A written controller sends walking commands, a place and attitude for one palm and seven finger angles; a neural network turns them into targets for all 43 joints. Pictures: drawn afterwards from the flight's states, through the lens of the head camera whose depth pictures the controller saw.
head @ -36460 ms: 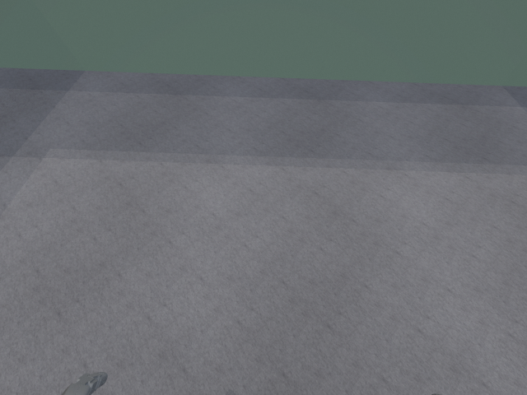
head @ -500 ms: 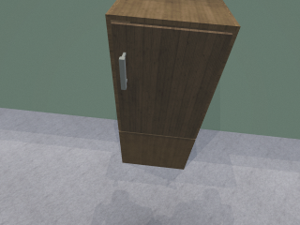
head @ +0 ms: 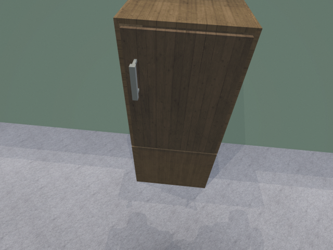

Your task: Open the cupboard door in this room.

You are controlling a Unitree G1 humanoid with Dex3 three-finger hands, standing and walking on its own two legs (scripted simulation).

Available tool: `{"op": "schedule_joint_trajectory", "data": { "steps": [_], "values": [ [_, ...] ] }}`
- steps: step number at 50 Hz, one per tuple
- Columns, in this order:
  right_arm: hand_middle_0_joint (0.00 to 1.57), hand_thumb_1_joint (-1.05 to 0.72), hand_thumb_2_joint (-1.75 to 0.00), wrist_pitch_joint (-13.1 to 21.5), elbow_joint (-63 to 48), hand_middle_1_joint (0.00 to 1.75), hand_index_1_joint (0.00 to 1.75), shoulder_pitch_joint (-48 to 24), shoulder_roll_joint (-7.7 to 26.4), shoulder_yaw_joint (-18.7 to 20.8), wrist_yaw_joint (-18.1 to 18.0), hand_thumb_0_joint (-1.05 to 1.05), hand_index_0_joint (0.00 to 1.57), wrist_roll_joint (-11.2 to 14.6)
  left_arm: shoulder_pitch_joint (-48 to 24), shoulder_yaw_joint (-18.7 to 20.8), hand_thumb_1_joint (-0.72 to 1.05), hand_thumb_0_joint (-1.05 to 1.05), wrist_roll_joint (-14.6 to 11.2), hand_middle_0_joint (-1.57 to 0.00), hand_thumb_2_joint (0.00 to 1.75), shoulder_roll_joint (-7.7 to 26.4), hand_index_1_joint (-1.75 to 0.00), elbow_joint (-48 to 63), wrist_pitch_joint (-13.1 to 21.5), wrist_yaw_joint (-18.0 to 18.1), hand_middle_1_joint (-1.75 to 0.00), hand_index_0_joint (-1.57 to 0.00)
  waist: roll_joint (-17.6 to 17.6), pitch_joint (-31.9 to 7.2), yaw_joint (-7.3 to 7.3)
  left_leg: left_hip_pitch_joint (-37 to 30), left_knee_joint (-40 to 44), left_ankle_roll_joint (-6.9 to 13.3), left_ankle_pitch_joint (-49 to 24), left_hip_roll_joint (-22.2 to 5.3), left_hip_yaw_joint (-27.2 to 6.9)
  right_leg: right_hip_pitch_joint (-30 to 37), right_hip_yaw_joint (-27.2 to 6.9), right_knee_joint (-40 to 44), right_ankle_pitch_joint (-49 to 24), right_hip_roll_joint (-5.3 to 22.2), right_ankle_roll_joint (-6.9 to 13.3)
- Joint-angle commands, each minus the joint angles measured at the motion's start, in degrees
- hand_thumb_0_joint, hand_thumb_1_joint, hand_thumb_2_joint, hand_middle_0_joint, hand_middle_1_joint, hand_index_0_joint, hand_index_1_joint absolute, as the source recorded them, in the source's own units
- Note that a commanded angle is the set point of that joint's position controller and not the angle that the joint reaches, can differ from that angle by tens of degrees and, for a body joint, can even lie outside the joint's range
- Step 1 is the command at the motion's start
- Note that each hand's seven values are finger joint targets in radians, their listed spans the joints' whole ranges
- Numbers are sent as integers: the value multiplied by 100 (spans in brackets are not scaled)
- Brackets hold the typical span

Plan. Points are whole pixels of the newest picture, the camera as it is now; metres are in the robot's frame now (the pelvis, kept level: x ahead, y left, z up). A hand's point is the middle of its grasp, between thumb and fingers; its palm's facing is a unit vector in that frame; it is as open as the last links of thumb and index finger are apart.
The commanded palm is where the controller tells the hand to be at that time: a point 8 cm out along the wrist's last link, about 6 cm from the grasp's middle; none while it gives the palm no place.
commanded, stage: shuffle to correct the standing spot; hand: left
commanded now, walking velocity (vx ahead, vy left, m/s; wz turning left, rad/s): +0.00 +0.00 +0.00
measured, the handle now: (135, 80) +0.65 +0.15 +0.07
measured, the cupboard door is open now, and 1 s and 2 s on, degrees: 0 0 0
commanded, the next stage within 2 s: come to a stop and stand still in 0.60 s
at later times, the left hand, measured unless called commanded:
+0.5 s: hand out of the picture -0.02 +0.16 -0.19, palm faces +0.09 -0.99 -0.13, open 7.4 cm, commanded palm none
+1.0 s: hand (120, 229) +0.23 +0.15 -0.18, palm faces -0.06 -0.98 -0.20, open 7.4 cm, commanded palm none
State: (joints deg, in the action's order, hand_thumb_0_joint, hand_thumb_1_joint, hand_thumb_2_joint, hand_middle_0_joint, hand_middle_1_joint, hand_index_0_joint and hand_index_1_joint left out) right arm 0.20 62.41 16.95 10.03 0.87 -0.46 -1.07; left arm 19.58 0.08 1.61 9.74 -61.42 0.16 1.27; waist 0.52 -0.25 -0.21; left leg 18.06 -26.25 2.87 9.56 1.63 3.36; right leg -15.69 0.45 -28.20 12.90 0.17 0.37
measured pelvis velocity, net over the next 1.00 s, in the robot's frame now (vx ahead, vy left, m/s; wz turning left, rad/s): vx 0.12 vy -0.02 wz -0.02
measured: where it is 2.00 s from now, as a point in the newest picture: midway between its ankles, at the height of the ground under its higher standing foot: outside the picture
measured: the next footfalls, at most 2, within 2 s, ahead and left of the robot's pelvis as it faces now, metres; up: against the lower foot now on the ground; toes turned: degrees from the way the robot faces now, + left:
right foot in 0.94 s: +0.22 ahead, -0.14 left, +0.00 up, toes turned -6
left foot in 1.30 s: +0.14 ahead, +0.12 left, +0.00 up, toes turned +2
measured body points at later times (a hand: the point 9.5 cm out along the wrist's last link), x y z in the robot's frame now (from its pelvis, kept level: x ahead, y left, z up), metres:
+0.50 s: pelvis +0.03 +0.01 -0.01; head +0.01 +0.04 +0.44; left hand -0.02 +0.22 -0.18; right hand +0.03 -0.22 -0.15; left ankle +0.04 +0.10 -0.73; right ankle +0.05 -0.12 -0.74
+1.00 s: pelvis +0.12 -0.02 -0.01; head +0.18 -0.02 +0.44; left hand +0.23 +0.20 -0.16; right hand +0.03 -0.20 -0.16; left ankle +0.06 +0.10 -0.73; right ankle +0.18 -0.13 -0.74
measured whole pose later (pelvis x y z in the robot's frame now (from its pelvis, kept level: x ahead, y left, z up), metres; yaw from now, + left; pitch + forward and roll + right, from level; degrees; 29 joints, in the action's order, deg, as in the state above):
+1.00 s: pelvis +0.12 -0.02 -0.01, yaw -1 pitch +2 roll +1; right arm 1.3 63.8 23.6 4.0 0.8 -1.8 -0.6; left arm 7.1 1.9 1.6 8.7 -57.0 1.6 1.5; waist 0.2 5.3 -3.3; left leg 13.1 -38.1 -0.4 26.3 -1.2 3.3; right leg -22.8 4.5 -32.9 11.3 2.5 1.1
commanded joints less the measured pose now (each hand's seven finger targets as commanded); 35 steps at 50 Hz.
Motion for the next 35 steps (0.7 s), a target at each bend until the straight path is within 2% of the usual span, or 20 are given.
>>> {"op": "schedule_joint_trajectory", "data": {
  "steps": [1,4,7,9,14,16,17,18,19,20,21,23,24,25,26,27,28,29,31,35],
  "values": [
    [20,-90,-90,101,-264,30,30,169,704,145,-67,0,20,3,300,104,90,0,-30,-20,90,620,-30,185,106,5,-30,-20,37,512,30,222,933,-40,1884,-699,-980,-366,-711,825,1505,455,229],
    [20,-90,-90,117,-244,30,30,219,696,144,-73,0,20,5,257,111,90,0,-38,-20,90,642,-30,197,110,0,-30,-20,-46,412,5,87,884,-44,1745,-687,-949,-381,-724,836,1451,472,238],
    [20,-90,-90,72,-191,30,30,391,492,91,-59,0,20,-34,492,100,90,0,-22,-20,90,430,-30,137,54,-3,-30,-20,-49,240,39,125,879,-48,2373,-685,-927,-273,-639,721,2024,389,248],
    [20,-90,-90,45,-218,30,30,347,523,113,-57,0,20,-56,532,138,90,0,-4,-20,90,411,-30,134,10,-28,-30,-20,-93,518,79,369,931,-22,2738,-687,-957,-398,-571,612,2278,314,272],
    [20,-90,-90,19,-318,30,30,251,577,194,-80,0,20,-63,911,260,90,0,5,-20,90,335,-30,103,-29,-114,-30,-20,-209,463,191,622,810,-6,2865,-610,-790,-81,-310,237,2031,120,369],
    [20,-90,-90,-1,-396,30,30,168,487,209,-73,0,20,-69,1055,315,90,0,16,-20,90,371,-30,85,-39,-117,-30,-20,205,573,231,848,148,-70,2759,-349,-518,-199,-728,559,2611,342,547],
    [20,-90,-90,-9,-469,30,30,146,394,196,-55,0,20,-61,1167,347,90,0,10,-20,90,467,-30,91,-17,-88,-30,-20,670,564,254,1072,-574,-126,2356,-162,-241,-127,-1259,974,3014,651,705],
    [20,-90,-90,-23,-517,30,30,152,241,197,-34,0,20,-73,1093,411,90,0,0,-20,90,609,-30,99,4,-45,-30,-20,1201,546,187,987,-1699,-192,1642,38,164,-366,-1935,1589,3492,1236,935],
    [20,-90,-90,-16,-495,30,30,280,185,226,-19,0,20,-79,752,444,90,0,-8,-20,90,657,-30,202,60,16,-30,-20,1340,444,-20,686,-2638,-161,1259,-98,73,-740,-2403,1989,3372,1673,1111],
    [20,-90,-90,10,-491,30,30,347,209,237,-4,0,20,-65,354,456,90,0,-15,-20,90,622,-30,348,121,48,-30,-20,1075,511,-167,659,-3029,-110,1311,-335,-254,-936,-2330,1973,2778,1716,1134],
    [20,-90,-90,66,-487,30,30,495,117,225,30,0,20,-36,113,442,90,0,0,-20,90,580,-30,418,173,38,-30,-20,971,532,-274,506,-2761,-85,1474,-439,-236,-1047,-1958,1822,2495,1609,1057],
    [20,-90,-90,174,-404,30,30,762,-124,149,59,0,20,10,34,380,90,0,40,-20,90,523,-30,443,184,29,-30,-20,621,776,-332,-342,-931,-78,1517,-390,7,-1462,-1311,1277,2544,1259,829],
    [20,-90,-90,214,-285,30,30,1010,-153,100,28,0,20,8,158,343,90,0,20,-20,90,461,-30,413,134,6,-30,-20,285,827,-285,-887,-184,-137,1381,-189,177,-1750,-965,761,2635,875,722],
    [20,-90,-90,241,-147,30,30,1389,63,128,-48,0,20,2,211,307,90,0,-1,-20,90,309,-30,426,90,-13,-30,-20,-483,836,-356,-1276,490,-86,2030,-478,-419,-2147,-690,-206,2478,486,575],
    [20,-90,-90,264,-114,30,30,1773,592,256,-110,0,20,-60,273,267,90,0,-42,-20,90,-3,-30,530,66,-67,-30,-20,-2125,910,-468,-1420,1628,337,3561,-1825,-2536,-2930,153,-1986,2017,-146,235],
    [20,-90,-90,262,-200,30,30,1826,799,300,-158,0,20,-46,-91,288,90,0,29,-20,90,111,-30,744,116,-99,-30,-20,-1888,1236,-454,-1191,2167,731,3559,-2536,-3396,-3207,88,-2791,1543,118,228],
    [20,-90,-90,254,-293,30,30,1502,793,290,-166,0,20,-66,-186,327,90,0,49,-20,90,144,-30,777,137,-148,-30,-20,-1267,1072,-325,-889,2217,972,3468,-2584,-3346,-3067,-142,-3286,1174,347,240],
    [20,-90,-90,301,-314,30,30,1209,522,231,-147,0,20,-72,-209,352,90,0,97,-20,90,153,-30,625,144,-150,-30,-20,-901,1057,-170,-423,2176,808,3063,-2277,-2957,-2817,-191,-3559,795,387,231],
    [20,-90,-90,406,-406,30,30,938,353,158,-150,0,20,-49,-27,330,90,0,79,-20,90,26,-30,490,135,-192,-30,-20,-338,991,3,-190,2090,784,2151,-2038,-2175,-2515,-166,-3757,218,523,154],
    [20,-90,-90,533,-200,30,30,1267,186,87,-196,0,20,-12,-143,299,90,0,48,-20,90,-115,-30,454,84,-246,-30,-20,-358,662,-15,-887,1803,655,67,-1625,-1069,-2627,84,-3745,-377,480,8]
  ]
}}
